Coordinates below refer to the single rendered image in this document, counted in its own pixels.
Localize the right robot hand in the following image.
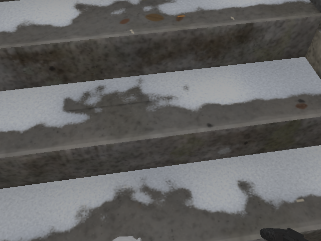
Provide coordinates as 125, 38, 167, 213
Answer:
260, 228, 308, 241

